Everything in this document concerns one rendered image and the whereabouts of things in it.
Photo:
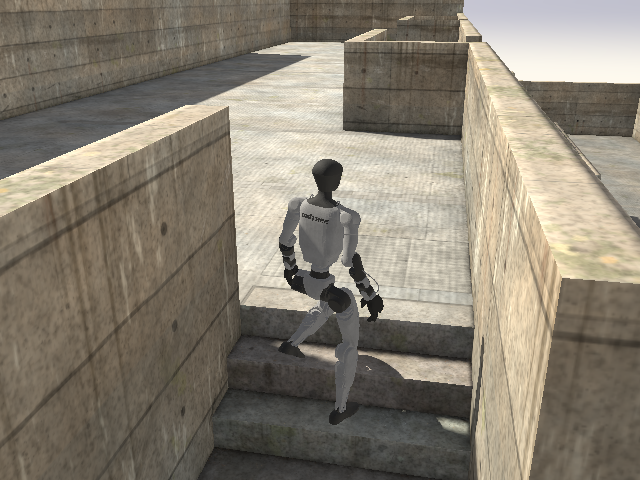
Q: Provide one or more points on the stairs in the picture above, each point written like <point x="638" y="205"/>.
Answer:
<point x="413" y="383"/>

